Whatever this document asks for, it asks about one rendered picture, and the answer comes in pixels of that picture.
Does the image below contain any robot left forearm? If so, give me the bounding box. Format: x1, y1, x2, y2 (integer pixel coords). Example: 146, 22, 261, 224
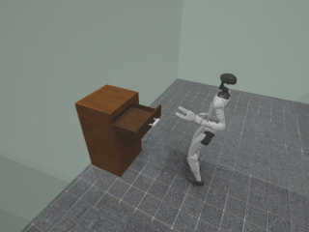
194, 116, 225, 131

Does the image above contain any right robot thigh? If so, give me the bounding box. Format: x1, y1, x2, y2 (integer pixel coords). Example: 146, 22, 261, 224
191, 126, 205, 143

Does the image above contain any cabinet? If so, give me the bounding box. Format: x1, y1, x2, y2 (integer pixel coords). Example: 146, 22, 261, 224
75, 84, 142, 178

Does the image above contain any humanoid robot torso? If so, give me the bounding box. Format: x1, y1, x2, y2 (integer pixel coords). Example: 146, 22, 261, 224
204, 93, 231, 139

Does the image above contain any left robot upper arm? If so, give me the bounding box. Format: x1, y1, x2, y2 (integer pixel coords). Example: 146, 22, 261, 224
213, 99, 226, 129

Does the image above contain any handle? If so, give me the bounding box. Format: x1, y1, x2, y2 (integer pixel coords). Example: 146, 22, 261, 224
149, 118, 160, 128

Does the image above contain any robot left hand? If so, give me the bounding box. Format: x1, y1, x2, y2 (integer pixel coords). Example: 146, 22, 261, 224
175, 106, 197, 122

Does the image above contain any drawer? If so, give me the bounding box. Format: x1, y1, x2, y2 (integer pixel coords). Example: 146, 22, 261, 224
112, 102, 161, 140

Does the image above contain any robot right hand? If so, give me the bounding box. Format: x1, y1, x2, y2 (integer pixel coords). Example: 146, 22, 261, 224
196, 113, 207, 120

